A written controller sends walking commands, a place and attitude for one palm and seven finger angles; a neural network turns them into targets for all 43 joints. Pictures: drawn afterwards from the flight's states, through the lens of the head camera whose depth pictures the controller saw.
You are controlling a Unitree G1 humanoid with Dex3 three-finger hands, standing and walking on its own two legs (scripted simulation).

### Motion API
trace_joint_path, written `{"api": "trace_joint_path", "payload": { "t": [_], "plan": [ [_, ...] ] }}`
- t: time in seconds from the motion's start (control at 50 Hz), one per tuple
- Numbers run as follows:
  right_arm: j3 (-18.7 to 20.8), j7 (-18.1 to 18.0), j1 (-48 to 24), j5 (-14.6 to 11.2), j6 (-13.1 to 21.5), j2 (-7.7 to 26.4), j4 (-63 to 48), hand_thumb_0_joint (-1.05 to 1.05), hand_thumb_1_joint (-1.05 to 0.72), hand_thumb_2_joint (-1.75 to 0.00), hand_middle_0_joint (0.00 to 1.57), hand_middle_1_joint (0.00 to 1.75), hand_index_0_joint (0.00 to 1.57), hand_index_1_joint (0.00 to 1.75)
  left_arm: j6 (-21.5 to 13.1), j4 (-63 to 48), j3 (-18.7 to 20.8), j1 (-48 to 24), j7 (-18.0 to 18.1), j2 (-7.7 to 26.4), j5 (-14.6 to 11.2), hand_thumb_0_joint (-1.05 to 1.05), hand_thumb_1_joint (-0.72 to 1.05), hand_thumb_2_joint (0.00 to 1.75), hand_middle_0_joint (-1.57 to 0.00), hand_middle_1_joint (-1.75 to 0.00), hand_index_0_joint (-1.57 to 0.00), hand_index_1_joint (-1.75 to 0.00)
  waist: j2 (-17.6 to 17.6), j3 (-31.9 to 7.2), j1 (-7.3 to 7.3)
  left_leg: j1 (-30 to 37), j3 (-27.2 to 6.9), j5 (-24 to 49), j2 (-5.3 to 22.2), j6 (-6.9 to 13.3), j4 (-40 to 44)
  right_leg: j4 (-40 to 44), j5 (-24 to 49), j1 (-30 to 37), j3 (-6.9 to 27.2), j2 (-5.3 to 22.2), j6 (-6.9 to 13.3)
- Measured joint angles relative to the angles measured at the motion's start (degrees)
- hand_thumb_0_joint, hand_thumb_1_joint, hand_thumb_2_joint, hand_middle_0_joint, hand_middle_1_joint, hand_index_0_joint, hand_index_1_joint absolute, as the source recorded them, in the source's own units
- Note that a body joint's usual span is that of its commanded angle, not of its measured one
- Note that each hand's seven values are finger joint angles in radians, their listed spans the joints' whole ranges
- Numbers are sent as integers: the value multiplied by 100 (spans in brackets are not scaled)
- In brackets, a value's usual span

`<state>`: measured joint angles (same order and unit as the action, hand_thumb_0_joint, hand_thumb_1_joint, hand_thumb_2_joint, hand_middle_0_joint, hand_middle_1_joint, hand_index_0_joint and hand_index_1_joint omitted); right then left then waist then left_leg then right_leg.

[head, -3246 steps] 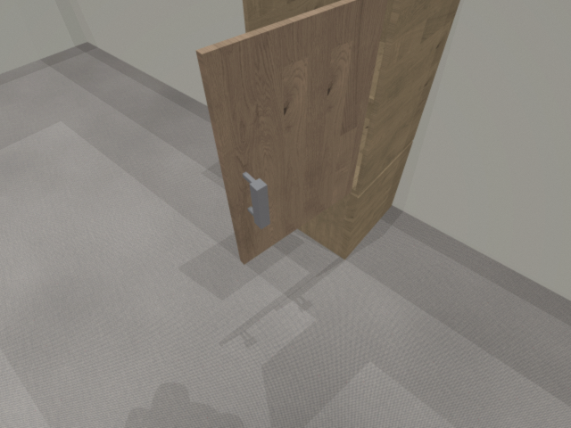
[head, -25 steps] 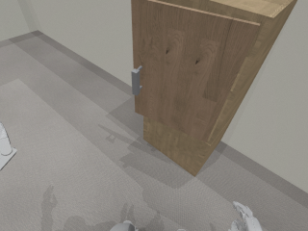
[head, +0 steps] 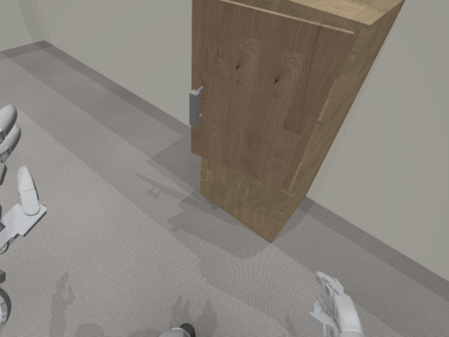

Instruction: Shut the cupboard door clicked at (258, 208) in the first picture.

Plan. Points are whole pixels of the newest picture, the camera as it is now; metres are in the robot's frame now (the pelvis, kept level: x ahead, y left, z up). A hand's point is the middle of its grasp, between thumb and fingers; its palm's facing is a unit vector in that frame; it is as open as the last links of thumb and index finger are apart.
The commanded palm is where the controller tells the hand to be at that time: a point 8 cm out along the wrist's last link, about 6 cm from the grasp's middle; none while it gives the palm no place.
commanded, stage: stop stepping back and stand still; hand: left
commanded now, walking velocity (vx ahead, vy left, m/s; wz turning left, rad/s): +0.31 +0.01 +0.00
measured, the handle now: (197, 106) +0.84 +0.17 -0.07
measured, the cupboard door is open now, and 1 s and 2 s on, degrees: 12 12 12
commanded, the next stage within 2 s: let the arm hang, fingers relaxed in 1.60 s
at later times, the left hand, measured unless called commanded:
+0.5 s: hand (16, 287) +0.12 +0.23 +0.19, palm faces +0.30 -0.82 -0.48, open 7.5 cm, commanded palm +0.07 +0.30 +0.19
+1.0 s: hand out of the picture +0.13 +0.30 +0.19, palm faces +0.44 -0.78 -0.44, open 7.5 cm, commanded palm +0.07 +0.33 +0.19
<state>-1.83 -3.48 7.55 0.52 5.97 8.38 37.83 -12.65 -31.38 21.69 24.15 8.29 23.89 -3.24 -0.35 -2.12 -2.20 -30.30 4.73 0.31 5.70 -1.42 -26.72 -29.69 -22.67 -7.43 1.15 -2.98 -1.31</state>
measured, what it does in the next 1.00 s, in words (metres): steps on the spot: left foot, then right foot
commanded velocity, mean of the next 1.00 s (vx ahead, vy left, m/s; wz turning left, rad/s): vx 0.11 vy -0.01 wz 0.00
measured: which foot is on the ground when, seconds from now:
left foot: down 0.00-0.12, up 0.14-0.22, down 0.24-0.44, up 0.46-0.76, down 0.78-1.00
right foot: down 0.00-0.28, up 0.30-0.42, down 0.44-1.00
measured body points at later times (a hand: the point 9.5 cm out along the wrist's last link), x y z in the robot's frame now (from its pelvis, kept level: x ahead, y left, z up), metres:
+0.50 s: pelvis -0.09 +0.00 +0.01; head -0.10 +0.02 +0.46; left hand +0.09 +0.28 +0.22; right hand +0.03 -0.22 -0.08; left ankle +0.03 +0.12 -0.68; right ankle -0.10 -0.05 -0.72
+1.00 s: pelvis -0.07 +0.03 +0.01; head -0.08 +0.04 +0.46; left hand +0.10 +0.34 +0.21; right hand +0.11 -0.20 -0.06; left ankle -0.07 +0.18 -0.72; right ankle -0.10 -0.05 -0.72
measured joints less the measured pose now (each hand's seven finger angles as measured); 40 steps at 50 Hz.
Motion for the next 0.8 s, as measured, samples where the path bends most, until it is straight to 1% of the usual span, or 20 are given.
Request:
{"api": "trace_joint_path", "payload": {
  "t": [0.02,0.06,0.1,0.12,0.14,0.18,0.2,0.24,0.26,0.3,0.34,0.38,0.44,0.46,0.5,0.54,0.58,0.68,0.78,0.8],
  "plan": [
    [20,-26,54,-22,-24,29,-54,2,-90,-89,21,30,21,30,0,-25,26,1,-44,83,-14,2,89,90,-21,-30,-21,-30,48,-14,120,43,-61,328,-5,130,60,-116,-53,-4,-31,-34,-18],
    [87,-54,188,-62,-109,59,-159,2,-90,-89,21,30,21,30,-31,62,124,77,-130,262,-77,2,89,90,-21,-30,-21,-30,86,-59,411,35,-167,337,-72,318,16,-271,-226,-2,-145,-34,66],
    [136,-80,376,-61,-218,115,-272,2,-90,-89,21,30,21,30,11,201,267,328,-186,407,-121,2,88,90,-21,-30,-21,-30,123,-155,660,-59,-287,-228,-159,153,-64,-264,-483,-20,-263,-17,245],
    [161,-89,491,-59,-260,156,-324,2,-90,-89,21,30,21,30,62,226,343,516,-197,482,-141,2,88,90,-21,-30,-21,-30,122,-187,720,-121,-319,-649,-197,32,-170,-220,-497,-23,-305,13,308],
    [186,-94,615,-59,-288,199,-347,2,-90,-89,20,30,21,30,108,197,420,733,-195,555,-159,1,88,90,-21,-30,-21,-30,72,-212,699,-227,-334,-1097,-252,-71,-495,-216,-443,-48,-294,70,334],
    [212,-98,877,-38,-327,309,-253,1,-90,-89,20,30,20,30,163,36,551,1172,-125,596,-130,2,88,90,-21,-30,-21,-30,-142,-305,421,-297,-390,-1543,-385,-137,-1645,-292,-138,-146,-190,294,406],
    [215,-106,1009,-21,-326,384,-169,1,-90,-89,20,30,20,30,179,-38,566,1278,-69,533,-98,2,88,90,-21,-30,-21,-30,-211,-357,261,-159,-396,-1658,-400,-122,-1913,-336,-55,-183,-173,402,353],
    [239,-151,1243,-8,-247,601,-56,2,-90,-89,20,30,20,30,161,-26,475,1082,66,287,-12,2,88,90,-21,-30,-21,-30,-97,-405,80,359,-530,-1784,-328,-64,-1471,-512,-150,-286,-328,483,198],
    [280,-189,1265,-27,-172,673,27,2,-90,-89,20,30,20,30,157,86,404,764,131,159,19,2,88,90,-21,-30,-21,-30,-17,-332,97,387,-612,-1380,-336,84,-1284,-664,-157,-366,-422,490,114],
    [298,-245,1123,-77,-69,596,281,2,-90,-90,20,30,20,30,191,476,309,23,228,-33,46,2,88,90,-21,-30,-21,-30,-108,-35,145,361,-627,-1076,-454,253,-1330,-969,-305,-471,-244,435,57],
    [240,-208,953,-52,-26,391,363,2,-90,-90,20,30,20,30,317,737,327,-337,252,-146,39,2,89,90,-21,-30,-21,-30,-215,130,282,453,-607,-892,-498,190,-1018,-1389,-554,-682,-89,211,113],
    [161,-90,878,-2,16,159,246,2,-90,-90,20,30,20,30,445,666,312,-231,206,-171,8,2,89,90,-20,-30,-20,-30,-246,199,464,585,-603,-718,-480,103,-537,-1457,-624,-747,-210,-39,205],
    [4,91,924,53,23,-114,-100,2,-90,-89,20,30,20,30,451,58,269,618,72,50,-22,2,89,90,-20,-30,-20,-30,-330,70,630,529,-454,-1126,-504,-28,-231,-354,-588,-392,-518,-222,452],
    [-20,129,909,59,-16,-149,-175,2,-90,-89,20,30,20,30,410,-160,256,888,24,146,-5,2,89,90,-20,-30,-20,-30,-326,51,619,323,-408,-1559,-517,-62,-601,-133,-181,-418,-489,-220,651],
    [-35,156,903,80,-123,-154,-125,2,-90,-89,20,30,20,30,305,-434,242,1223,-56,360,31,2,89,90,-21,-30,-20,-30,-341,-13,494,-158,-396,-1905,-595,-97,-1977,-16,575,-519,-462,-129,809],
    [-28,117,967,79,-226,-96,27,2,-90,-89,20,30,21,30,127,-314,276,1295,-44,469,53,2,88,90,-21,-30,-21,-30,-323,-170,348,-394,-347,-1891,-594,-81,-2906,146,672,-500,-412,-51,816],
    [-5,50,1046,55,-284,25,124,2,-90,-89,21,30,21,30,20,109,335,1159,15,433,61,2,88,90,-21,-30,-21,-30,-246,-323,255,-368,-256,-1778,-505,-56,-3092,372,729,-439,-398,36,752],
    [166,-115,1097,-21,-215,444,239,2,-90,-89,21,30,21,30,224,1251,245,488,211,-28,69,1,88,90,-21,-30,-21,-30,3,-365,139,425,-78,-1821,-295,96,-1807,472,767,-360,-499,250,599],
    [329,-166,980,-66,-87,750,177,2,-90,-89,20,30,20,30,445,987,-141,431,267,-473,73,2,89,90,-20,-30,-21,-30,192,-188,66,1604,-106,-1338,-130,267,-182,60,459,-403,-686,189,490],
    [366,-176,880,-83,-83,729,182,2,-90,-89,20,30,20,30,436,856,-181,419,252,-468,80,2,89,90,-20,-30,-20,-30,144,-108,78,1663,-127,-1386,-129,106,-128,-89,370,-439,-707,205,469]
  ]
}}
